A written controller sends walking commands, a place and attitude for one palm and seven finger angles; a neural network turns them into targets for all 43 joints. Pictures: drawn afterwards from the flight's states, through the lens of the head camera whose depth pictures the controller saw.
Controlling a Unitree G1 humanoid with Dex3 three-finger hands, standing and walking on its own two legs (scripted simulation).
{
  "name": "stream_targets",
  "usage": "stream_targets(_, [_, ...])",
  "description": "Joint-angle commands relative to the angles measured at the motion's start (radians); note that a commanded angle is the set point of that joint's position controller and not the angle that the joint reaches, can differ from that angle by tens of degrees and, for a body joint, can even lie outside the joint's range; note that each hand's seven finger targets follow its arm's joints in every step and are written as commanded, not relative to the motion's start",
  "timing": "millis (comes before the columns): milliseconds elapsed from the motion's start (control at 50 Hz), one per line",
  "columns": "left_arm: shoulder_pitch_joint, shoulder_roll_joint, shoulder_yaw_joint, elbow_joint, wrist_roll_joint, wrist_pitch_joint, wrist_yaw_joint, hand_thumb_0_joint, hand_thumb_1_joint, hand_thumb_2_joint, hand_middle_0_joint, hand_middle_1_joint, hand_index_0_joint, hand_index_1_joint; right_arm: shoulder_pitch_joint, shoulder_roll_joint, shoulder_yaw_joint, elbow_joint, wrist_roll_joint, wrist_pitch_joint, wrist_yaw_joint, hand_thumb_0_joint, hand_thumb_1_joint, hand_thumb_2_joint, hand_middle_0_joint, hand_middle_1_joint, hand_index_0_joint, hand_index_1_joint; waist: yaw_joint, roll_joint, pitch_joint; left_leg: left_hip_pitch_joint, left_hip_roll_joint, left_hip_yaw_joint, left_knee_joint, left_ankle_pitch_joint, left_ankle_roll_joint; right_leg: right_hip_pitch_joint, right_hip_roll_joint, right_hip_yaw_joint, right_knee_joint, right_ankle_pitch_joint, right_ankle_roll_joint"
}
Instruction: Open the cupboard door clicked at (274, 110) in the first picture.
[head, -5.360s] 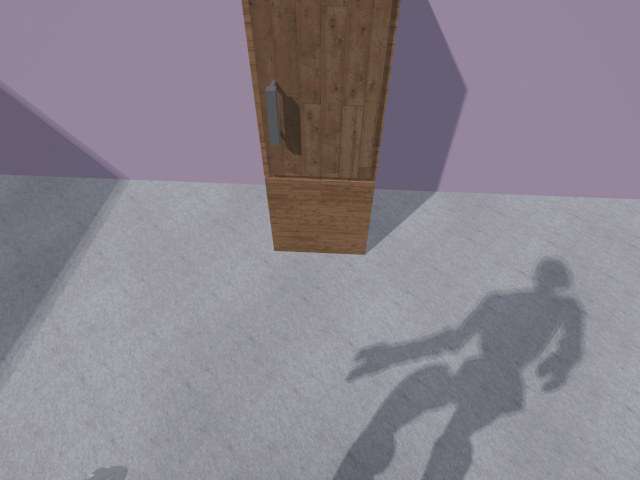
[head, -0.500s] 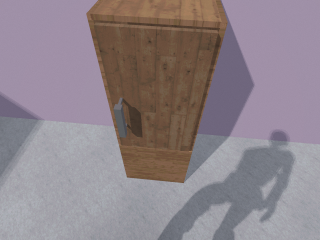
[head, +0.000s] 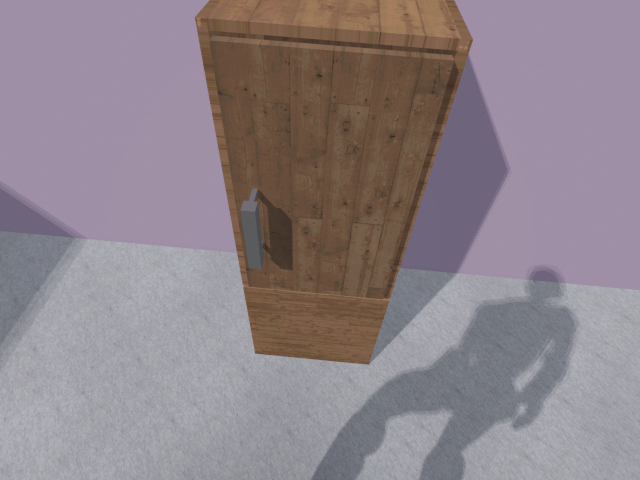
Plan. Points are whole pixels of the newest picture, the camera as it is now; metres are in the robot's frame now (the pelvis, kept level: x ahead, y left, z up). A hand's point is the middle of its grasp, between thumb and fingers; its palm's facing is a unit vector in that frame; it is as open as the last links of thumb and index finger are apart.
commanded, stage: look again from close up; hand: left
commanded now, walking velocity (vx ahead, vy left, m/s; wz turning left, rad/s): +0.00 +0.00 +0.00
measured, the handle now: (255, 229) +0.58 +0.16 -0.09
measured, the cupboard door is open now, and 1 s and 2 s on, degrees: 0 0 0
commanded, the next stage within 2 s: shuffle to correct the standing spot in 0.18 s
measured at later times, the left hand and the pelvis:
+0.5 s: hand out of the picture -0.08 +0.19 -0.17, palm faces +0.06 -0.98 -0.19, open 7.4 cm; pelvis -0.02 +0.01 +0.01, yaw +1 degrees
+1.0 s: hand out of the picture +0.01 +0.15 -0.18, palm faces +0.04 -0.98 -0.18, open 7.3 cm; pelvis +0.01 -0.01 +0.00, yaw +0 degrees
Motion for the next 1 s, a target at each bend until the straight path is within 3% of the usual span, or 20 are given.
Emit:
stream_targets(0, [0.075,0.114,0.021,-0.052,0.002,0.001,-0.002,0.000,0.900,0.900,-0.200,-0.300,-0.200,-0.300,0.015,-0.127,-0.021,-0.073,-0.003,-0.015,-0.002,0.000,-0.900,-0.900,0.200,0.300,0.200,0.300,0.011,0.058,0.053,0.005,0.075,-0.130,-0.175,0.002,0.042,-0.146,-0.036,0.046,-0.104,0.037,-0.053])
stream_targets(160, [0.090,0.138,0.024,-0.054,0.006,0.001,-0.014,0.000,0.900,0.900,-0.200,-0.300,-0.200,-0.300,0.004,-0.162,-0.030,-0.083,-0.004,-0.016,0.003,0.000,-0.900,-0.900,0.200,0.300,0.200,0.300,0.020,0.056,0.028,-0.019,0.080,-0.179,-0.284,-0.193,0.045,-0.130,-0.034,0.029,-0.110,0.009,-0.049])
stream_targets(260, [0.109,0.148,0.025,-0.034,0.006,-0.004,-0.019,0.000,0.900,0.900,-0.200,-0.300,-0.200,-0.300,0.004,-0.168,-0.031,-0.067,0.000,-0.018,0.005,0.000,-0.900,-0.900,0.200,0.300,0.200,0.300,0.021,0.051,0.007,0.008,0.079,-0.176,-0.300,-0.179,0.042,-0.131,-0.048,0.033,-0.132,0.029,-0.049])
stream_targets(280, [0.127,0.117,0.018,-0.022,0.006,-0.002,-0.019,0.000,0.900,0.900,-0.200,-0.300,-0.200,-0.300,0.019,-0.139,-0.025,-0.054,-0.002,-0.015,0.006,0.000,-0.900,-0.900,0.200,0.300,0.200,0.300,0.017,0.032,0.005,0.014,0.081,-0.169,-0.304,-0.211,0.038,-0.137,-0.045,0.031,-0.140,-0.006,-0.045])
stream_targets(340, [0.173,0.109,0.018,0.003,0.012,0.008,-0.025,0.000,0.900,0.900,-0.200,-0.300,-0.200,-0.300,0.031,-0.148,-0.030,-0.037,-0.007,0.000,0.005,0.000,-0.900,-0.900,0.200,0.300,0.200,0.300,0.021,0.049,0.024,-0.010,0.091,-0.178,-0.330,-0.354,0.042,-0.160,-0.023,0.005,-0.120,-0.123,-0.049])
stream_targets(380, [0.201,0.106,0.022,0.013,0.013,0.012,-0.030,0.000,0.900,0.900,-0.200,-0.300,-0.200,-0.300,0.027,-0.152,-0.035,-0.035,-0.010,0.005,0.004,0.000,-0.900,-0.900,0.200,0.300,0.200,0.300,0.027,0.050,0.055,-0.053,0.088,-0.174,-0.325,-0.386,0.043,-0.165,-0.014,0.009,-0.125,-0.148,-0.060])
stream_targets(460, [0.231,0.100,0.027,0.031,0.009,0.003,-0.036,0.000,0.900,0.900,-0.200,-0.300,-0.200,-0.300,0.037,-0.129,-0.034,-0.028,-0.009,-0.002,0.002,0.000,-0.900,-0.900,0.200,0.300,0.200,0.300,0.023,0.024,0.053,-0.041,0.069,-0.137,-0.247,-0.308,0.043,-0.177,-0.037,0.058,-0.157,-0.143,-0.082])
stream_targets(560, [0.223,0.107,0.031,0.043,0.006,-0.012,-0.031,0.000,0.900,0.900,-0.200,-0.300,-0.200,-0.300,0.047,-0.077,-0.024,-0.025,-0.004,-0.024,0.003,0.000,-0.900,-0.900,0.200,0.300,0.200,0.300,0.008,-0.100,0.097,-0.084,0.016,-0.023,-0.037,-0.142,0.030,-0.189,-0.112,0.173,-0.227,-0.147,-0.119])
stream_targets(600, [0.216,0.102,0.031,0.052,0.006,-0.016,-0.029,0.000,0.900,0.900,-0.200,-0.300,-0.200,-0.300,0.067,-0.068,-0.020,-0.016,-0.004,-0.035,0.004,0.000,-0.900,-0.900,0.200,0.300,0.200,0.300,-0.009,-0.077,0.093,-0.037,0.017,-0.001,-0.026,-0.098,0.030,-0.213,-0.112,0.153,-0.187,-0.079,-0.120])
stream_targets(620, [0.214,0.093,0.030,0.055,0.007,-0.016,-0.030,0.000,0.900,0.900,-0.200,-0.300,-0.200,-0.300,0.091,-0.072,-0.021,-0.004,-0.004,-0.039,0.003,0.000,-0.900,-0.900,0.200,0.300,0.200,0.300,-0.016,-0.034,0.085,0.001,0.036,-0.026,-0.062,-0.080,0.038,-0.226,-0.084,0.115,-0.139,-0.052,-0.111])
stream_targets(660, [0.219,0.054,0.024,0.057,0.009,-0.015,-0.030,0.000,0.900,0.900,-0.200,-0.300,-0.200,-0.300,0.139,-0.108,-0.025,0.028,-0.002,-0.045,-0.006,0.000,-0.900,-0.900,0.200,0.300,0.200,0.300,-0.015,0.160,0.066,0.097,0.140,-0.186,-0.190,-0.012,0.083,-0.280,-0.007,0.005,0.020,0.025,-0.064])
stream_targets(680, [0.226,0.038,0.020,0.060,0.011,-0.017,-0.028,0.000,0.900,0.900,-0.200,-0.300,-0.200,-0.300,0.159,-0.130,-0.028,0.037,0.001,-0.043,-0.013,0.000,-0.900,-0.900,0.200,0.300,0.200,0.300,-0.008,0.214,0.049,0.122,0.198,-0.269,-0.242,0.062,0.122,-0.293,0.017,-0.038,0.085,0.020,-0.044])
stream_targets(700, [0.226,0.022,0.015,0.063,0.011,-0.018,-0.024,0.000,0.900,0.900,-0.200,-0.300,-0.200,-0.300,0.148,-0.132,-0.027,0.038,0.003,-0.041,-0.021,0.000,-0.900,-0.900,0.200,0.300,0.200,0.300,0.005,0.202,0.046,0.126,0.217,-0.286,-0.245,0.175,0.147,-0.291,0.014,-0.035,0.084,-0.001,-0.038])
stream_targets(720, [0.229,0.013,0.013,0.072,0.008,-0.019,-0.020,0.000,0.900,0.900,-0.200,-0.300,-0.200,-0.300,0.122,-0.118,-0.021,0.033,0.007,-0.041,-0.026,0.000,-0.900,-0.900,0.200,0.300,0.200,0.300,0.025,0.150,0.053,0.086,0.204,-0.245,-0.208,0.320,0.145,-0.231,-0.001,-0.018,0.017,0.040,-0.033])
stream_targets(740, [0.252,0.011,0.012,0.085,0.003,-0.021,-0.015,0.000,0.900,0.900,-0.200,-0.300,-0.200,-0.300,0.094,-0.097,-0.014,0.029,0.009,-0.042,-0.029,0.000,-0.900,-0.900,0.200,0.300,0.200,0.300,0.042,0.093,0.029,0.045,0.164,-0.178,-0.161,0.396,0.117,-0.141,-0.020,0.013,-0.069,0.147,-0.030])
stream_targets(780, [0.258,0.051,0.015,0.092,0.001,-0.029,-0.005,0.000,0.900,0.900,-0.200,-0.300,-0.200,-0.300,0.071,-0.064,-0.005,0.022,0.013,-0.046,-0.028,0.000,-0.900,-0.900,0.200,0.300,0.200,0.300,0.027,-0.023,-0.030,0.067,0.084,-0.066,-0.075,0.456,0.047,-0.055,-0.088,0.069,-0.103,0.541,-0.041])
stream_targets(800, [0.239,0.068,0.020,0.082,0.001,-0.029,-0.001,0.000,0.900,0.900,-0.200,-0.300,-0.200,-0.300,0.071,-0.065,-0.010,0.021,0.014,-0.043,-0.027,0.000,-0.900,-0.900,0.200,0.300,0.200,0.300,0.018,-0.037,-0.061,0.085,0.071,-0.041,-0.065,0.464,0.034,-0.030,-0.100,0.062,-0.071,0.689,-0.036])
stream_targets(840, [0.211,0.088,0.030,0.051,0.002,-0.027,0.005,0.000,0.900,0.900,-0.200,-0.300,-0.200,-0.300,0.076,-0.069,-0.018,0.019,0.013,-0.037,-0.028,0.000,-0.900,-0.900,0.200,0.300,0.200,0.300,0.018,-0.040,-0.093,0.087,0.062,-0.022,-0.046,0.490,0.027,-0.004,-0.112,0.061,-0.022,0.819,-0.033])
stream_targets(920, [0.161,0.096,0.037,0.007,0.003,-0.013,0.008,0.000,0.900,0.900,-0.200,-0.300,-0.200,-0.300,0.060,-0.062,-0.023,0.002,0.008,-0.020,-0.023,0.000,-0.900,-0.900,0.200,0.300,0.200,0.300,0.021,-0.037,-0.072,0.071,0.058,-0.020,-0.037,0.430,0.020,-0.029,-0.120,0.072,-0.029,0.739,-0.042])
stream_targets(980, [0.115,0.098,0.036,-0.009,0.000,-0.003,0.006,0.000,0.900,0.900,-0.200,-0.300,-0.200,-0.300,0.034,-0.063,-0.021,-0.009,0.005,-0.009,-0.018,0.000,-0.900,-0.900,0.200,0.300,0.200,0.300,0.017,-0.036,-0.037,0.069,0.056,-0.029,-0.058,0.333,0.012,-0.072,-0.120,0.085,-0.061,0.575,-0.055])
